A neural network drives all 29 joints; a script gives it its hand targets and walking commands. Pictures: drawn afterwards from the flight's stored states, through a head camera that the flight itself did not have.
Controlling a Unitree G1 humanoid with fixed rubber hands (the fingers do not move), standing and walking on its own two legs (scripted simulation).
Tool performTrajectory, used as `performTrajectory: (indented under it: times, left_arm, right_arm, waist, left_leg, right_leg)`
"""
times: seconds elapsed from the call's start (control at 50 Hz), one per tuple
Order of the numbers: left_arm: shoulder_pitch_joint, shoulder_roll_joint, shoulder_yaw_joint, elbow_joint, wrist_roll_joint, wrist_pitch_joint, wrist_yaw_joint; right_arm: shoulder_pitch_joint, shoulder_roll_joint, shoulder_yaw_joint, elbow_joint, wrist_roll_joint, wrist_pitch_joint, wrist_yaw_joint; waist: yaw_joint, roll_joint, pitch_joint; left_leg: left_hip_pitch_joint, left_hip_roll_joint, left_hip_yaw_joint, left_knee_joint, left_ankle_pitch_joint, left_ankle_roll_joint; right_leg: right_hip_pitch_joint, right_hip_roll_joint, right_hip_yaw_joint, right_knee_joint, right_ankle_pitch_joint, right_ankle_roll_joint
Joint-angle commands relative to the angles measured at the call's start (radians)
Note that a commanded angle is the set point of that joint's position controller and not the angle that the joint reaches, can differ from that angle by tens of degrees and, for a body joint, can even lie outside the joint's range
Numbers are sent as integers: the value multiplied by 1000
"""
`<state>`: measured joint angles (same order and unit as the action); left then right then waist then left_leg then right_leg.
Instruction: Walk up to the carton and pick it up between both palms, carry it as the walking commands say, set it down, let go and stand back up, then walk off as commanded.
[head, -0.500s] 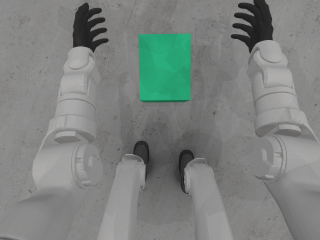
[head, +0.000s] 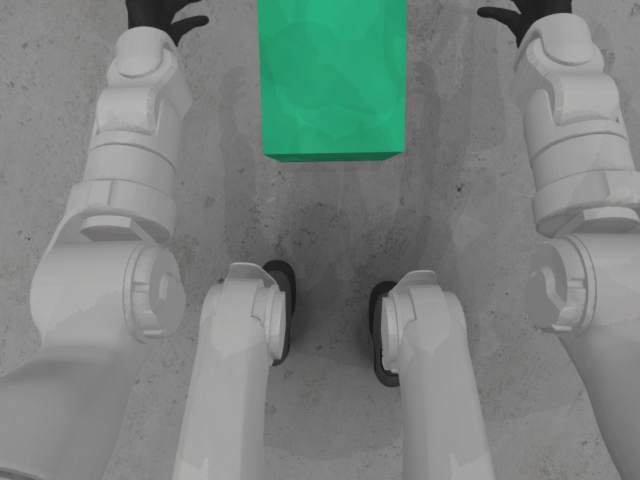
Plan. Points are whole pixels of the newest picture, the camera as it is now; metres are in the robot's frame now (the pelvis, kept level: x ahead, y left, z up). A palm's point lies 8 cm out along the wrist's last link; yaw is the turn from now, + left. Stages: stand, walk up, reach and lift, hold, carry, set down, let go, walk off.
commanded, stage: reach and lift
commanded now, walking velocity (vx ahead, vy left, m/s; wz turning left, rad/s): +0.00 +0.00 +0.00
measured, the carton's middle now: (331, 78) +0.56 +0.02 -0.37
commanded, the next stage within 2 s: none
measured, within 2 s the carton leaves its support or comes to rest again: neither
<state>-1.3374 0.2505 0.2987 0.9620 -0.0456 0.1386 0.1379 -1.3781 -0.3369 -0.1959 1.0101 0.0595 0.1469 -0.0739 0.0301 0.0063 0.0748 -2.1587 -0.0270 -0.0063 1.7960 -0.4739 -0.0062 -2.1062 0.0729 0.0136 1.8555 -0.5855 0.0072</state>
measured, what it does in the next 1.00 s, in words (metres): lowers itself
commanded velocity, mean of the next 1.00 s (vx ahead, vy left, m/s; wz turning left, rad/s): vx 0.00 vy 0.00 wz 0.00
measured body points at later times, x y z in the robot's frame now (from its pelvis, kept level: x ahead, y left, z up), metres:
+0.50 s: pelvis -0.01 +0.00 -0.10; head +0.37 -0.01 +0.13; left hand +0.54 +0.19 -0.29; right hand +0.56 -0.17 -0.29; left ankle +0.11 +0.12 -0.44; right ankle +0.08 -0.11 -0.44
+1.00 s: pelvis -0.02 +0.00 -0.11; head +0.37 -0.01 +0.11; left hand +0.54 +0.18 -0.30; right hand +0.56 -0.17 -0.30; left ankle +0.11 +0.12 -0.44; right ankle +0.08 -0.11 -0.44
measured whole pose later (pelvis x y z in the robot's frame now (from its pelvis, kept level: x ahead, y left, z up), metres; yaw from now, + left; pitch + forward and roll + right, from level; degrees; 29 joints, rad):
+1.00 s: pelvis -0.02 +0.00 -0.11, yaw -1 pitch +33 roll +1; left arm -1.57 0.35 0.16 1.23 -0.20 0.04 0.11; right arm -1.62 -0.41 0.00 1.24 0.22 0.07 -0.08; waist 0.04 0.01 0.49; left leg -2.26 0.01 0.02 2.21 -0.53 0.00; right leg -2.22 0.05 -0.02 2.28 -0.64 -0.02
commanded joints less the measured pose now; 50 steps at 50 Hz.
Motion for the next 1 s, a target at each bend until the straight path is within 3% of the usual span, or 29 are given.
performTrajectory:
  times: [0.0, 0.46, 0.5, 0.56, 0.78, 0.98]
  left_arm:
    - [-261, 111, -7, -72, -9, -25, 1]
    - [-427, 198, -106, 95, -127, -100, -12]
    - [-450, 200, -112, 106, -133, -106, -15]
    - [-456, 223, -100, 144, -131, -116, -16]
    - [-448, 215, -124, 177, -150, -119, -25]
    - [-500, 202, -137, 180, -159, -109, -27]
  right_arm:
    - [-284, -118, 9, -73, 14, -25, -4]
    - [-477, -169, 147, 85, 139, -90, -24]
    - [-503, -171, 150, 82, 134, -92, -25]
    - [-513, -174, 159, 101, 141, -96, -19]
    - [-489, -172, 181, 128, 159, -98, -9]
    - [-536, -164, 186, 139, 162, -87, -4]
  waist:
    - [0, -36, -1133]
    - [24, -57, -937]
    - [9, -68, -885]
    - [27, -66, -824]
    - [32, -51, -798]
    - [30, -49, -772]
  left_leg:
    - [739, -32, 49, -16, 337, -25]
    - [573, 1, 20, 277, 310, -17]
    - [544, 2, 10, 292, 301, -16]
    - [516, 6, 4, 319, 318, -18]
    - [532, 10, 5, 340, 346, -19]
    - [529, 9, 10, 319, 285, -20]
  right_leg:
    - [429, 10, -57, -121, 317, 33]
    - [364, -40, 8, 162, 294, 23]
    - [346, -42, 13, 176, 291, 23]
    - [327, -43, 20, 205, 308, 23]
    - [339, -41, 18, 228, 333, 22]
    - [332, -39, 13, 214, 272, 18]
